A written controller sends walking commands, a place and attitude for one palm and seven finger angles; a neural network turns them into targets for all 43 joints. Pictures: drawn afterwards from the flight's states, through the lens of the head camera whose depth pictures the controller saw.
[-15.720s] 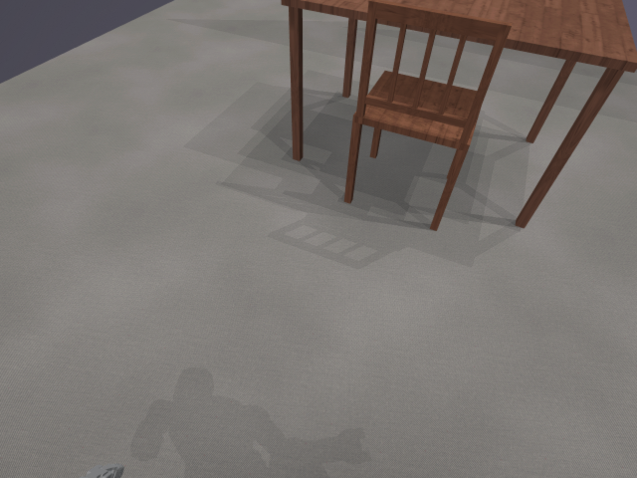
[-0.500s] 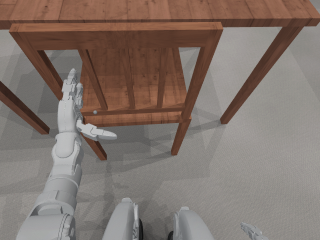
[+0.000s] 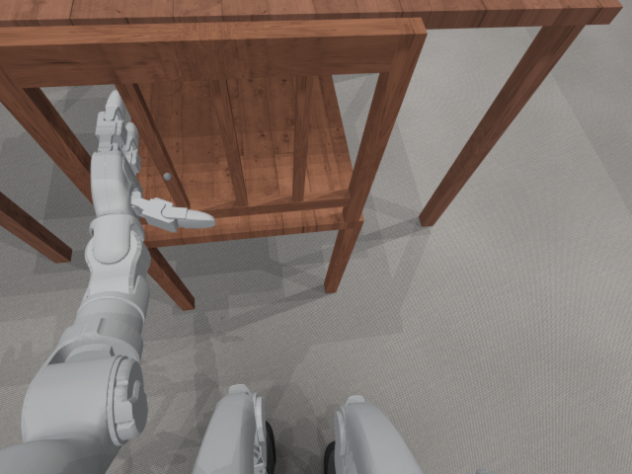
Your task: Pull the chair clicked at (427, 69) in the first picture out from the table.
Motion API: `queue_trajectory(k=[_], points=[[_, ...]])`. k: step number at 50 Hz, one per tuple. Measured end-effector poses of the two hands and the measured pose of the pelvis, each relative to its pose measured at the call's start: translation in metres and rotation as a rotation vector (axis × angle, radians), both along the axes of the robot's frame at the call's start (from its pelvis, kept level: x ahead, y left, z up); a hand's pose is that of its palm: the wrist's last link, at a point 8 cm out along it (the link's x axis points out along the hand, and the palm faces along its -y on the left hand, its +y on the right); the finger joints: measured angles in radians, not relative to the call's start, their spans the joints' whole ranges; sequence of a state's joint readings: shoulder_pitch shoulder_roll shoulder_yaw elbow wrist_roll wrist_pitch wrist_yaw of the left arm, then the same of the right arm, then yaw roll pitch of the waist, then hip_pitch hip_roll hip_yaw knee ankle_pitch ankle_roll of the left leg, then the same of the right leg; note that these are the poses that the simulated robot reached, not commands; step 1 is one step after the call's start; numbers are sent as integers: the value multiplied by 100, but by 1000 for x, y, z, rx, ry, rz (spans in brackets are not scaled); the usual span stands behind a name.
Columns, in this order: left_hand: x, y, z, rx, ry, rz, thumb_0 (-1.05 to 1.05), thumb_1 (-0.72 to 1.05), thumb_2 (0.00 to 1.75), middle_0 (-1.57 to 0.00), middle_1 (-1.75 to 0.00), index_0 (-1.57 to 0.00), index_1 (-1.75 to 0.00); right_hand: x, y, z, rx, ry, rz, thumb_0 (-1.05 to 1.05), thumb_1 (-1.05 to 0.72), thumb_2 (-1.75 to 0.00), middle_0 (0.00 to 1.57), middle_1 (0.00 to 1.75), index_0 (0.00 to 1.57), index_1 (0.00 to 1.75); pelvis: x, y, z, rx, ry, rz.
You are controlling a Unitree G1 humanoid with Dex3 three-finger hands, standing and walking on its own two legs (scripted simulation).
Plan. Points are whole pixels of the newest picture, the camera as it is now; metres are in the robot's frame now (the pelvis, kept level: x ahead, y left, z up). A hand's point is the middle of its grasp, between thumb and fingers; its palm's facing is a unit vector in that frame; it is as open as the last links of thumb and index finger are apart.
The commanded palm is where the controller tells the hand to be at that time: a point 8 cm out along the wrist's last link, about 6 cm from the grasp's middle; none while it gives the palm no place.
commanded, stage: push the fingers through the gap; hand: left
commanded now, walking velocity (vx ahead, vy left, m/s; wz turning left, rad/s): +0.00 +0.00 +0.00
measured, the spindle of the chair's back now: (232, 152) +0.52 +0.09 +0.02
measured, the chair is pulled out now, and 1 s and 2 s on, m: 0.00 0.00 0.01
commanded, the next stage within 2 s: hook a spindle and tug to test in 0.58 s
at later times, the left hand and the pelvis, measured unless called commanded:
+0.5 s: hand (155, 168) +0.49 +0.19 +0.03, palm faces +0.13 -0.99 -0.02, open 17.0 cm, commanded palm +0.46 +0.21 +0.03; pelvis +0.01 +0.00 +0.00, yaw -1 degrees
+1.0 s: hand (164, 169) +0.48 +0.17 +0.03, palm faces +0.13 -0.99 -0.02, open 15.8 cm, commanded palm +0.46 +0.21 +0.03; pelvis +0.00 +0.01 +0.00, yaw -1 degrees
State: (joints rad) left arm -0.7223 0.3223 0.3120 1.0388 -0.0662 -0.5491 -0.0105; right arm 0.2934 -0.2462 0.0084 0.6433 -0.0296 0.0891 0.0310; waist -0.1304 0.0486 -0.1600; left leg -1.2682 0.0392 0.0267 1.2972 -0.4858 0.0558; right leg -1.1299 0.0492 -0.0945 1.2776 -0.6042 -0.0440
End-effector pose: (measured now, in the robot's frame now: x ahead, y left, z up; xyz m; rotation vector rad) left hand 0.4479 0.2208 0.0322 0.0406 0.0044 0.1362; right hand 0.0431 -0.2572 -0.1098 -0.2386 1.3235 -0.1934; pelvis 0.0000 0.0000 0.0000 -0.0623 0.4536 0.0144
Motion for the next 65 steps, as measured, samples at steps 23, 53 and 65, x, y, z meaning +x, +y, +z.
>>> queue_trajectory(k=[23, 53, 65], points=[[17, 16, -5, -25, 15, -2, -1, -50, 30, -6, -8, -6, -8, -13, 3, 7, -10, 60, -28, 1, -91, -90, 20, 30, 21, 30, 6, 4, 1, -13, 21, -7], [7, 5, 1, -17, -4, -4, -1, -49, 30, -25, -66, -25, -67, -10, 11, 6, 5, 43, -16, 1, -91, -90, 20, 30, 21, 30, 1, 9, 2, -16, 2, 0], [11, -5, 5, -12, -18, -17, 0, -6, 49, -44, -126, -44, -126, -17, 4, 5, -2, 50, -25, 1, -91, -90, 20, 30, 21, 30, -1, 5, 1, -13, 3, 0]])
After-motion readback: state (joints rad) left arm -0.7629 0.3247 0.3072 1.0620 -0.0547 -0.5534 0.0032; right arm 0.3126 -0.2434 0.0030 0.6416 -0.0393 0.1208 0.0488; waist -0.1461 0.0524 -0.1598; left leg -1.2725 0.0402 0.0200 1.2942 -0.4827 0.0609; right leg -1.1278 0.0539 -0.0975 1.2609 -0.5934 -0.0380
